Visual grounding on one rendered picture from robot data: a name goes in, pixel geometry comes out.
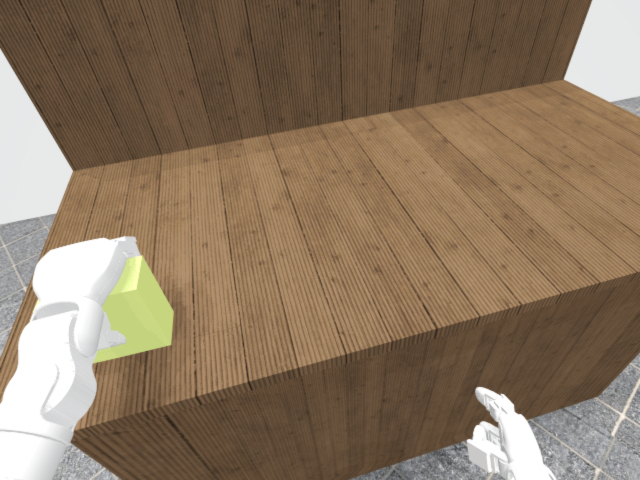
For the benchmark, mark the sponge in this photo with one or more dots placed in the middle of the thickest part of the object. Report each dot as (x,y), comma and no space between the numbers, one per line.
(139,310)

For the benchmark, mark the robot left forearm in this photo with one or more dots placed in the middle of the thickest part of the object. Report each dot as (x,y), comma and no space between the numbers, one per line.
(52,388)

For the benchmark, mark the table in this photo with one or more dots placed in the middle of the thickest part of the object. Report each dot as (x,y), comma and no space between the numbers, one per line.
(359,211)

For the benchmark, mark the robot right forearm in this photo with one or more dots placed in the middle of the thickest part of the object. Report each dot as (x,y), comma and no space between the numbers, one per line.
(528,469)

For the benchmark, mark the right robot hand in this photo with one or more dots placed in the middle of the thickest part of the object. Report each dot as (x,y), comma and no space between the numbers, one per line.
(494,448)

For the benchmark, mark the left robot hand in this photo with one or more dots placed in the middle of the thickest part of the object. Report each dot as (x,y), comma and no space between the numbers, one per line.
(90,269)

